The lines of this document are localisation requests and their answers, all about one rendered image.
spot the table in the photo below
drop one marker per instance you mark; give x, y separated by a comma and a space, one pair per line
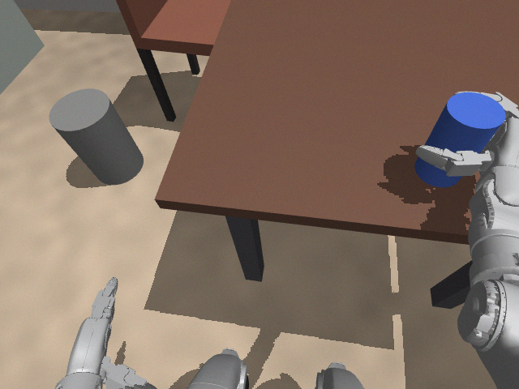
310, 112

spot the right robot hand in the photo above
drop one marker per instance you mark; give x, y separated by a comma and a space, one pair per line
501, 150

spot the left robot arm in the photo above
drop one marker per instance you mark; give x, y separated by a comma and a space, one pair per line
81, 380

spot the right robot arm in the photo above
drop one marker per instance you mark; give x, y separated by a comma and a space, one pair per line
489, 319

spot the chair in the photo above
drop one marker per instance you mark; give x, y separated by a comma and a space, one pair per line
177, 26

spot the left robot hand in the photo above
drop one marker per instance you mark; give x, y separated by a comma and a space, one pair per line
89, 350

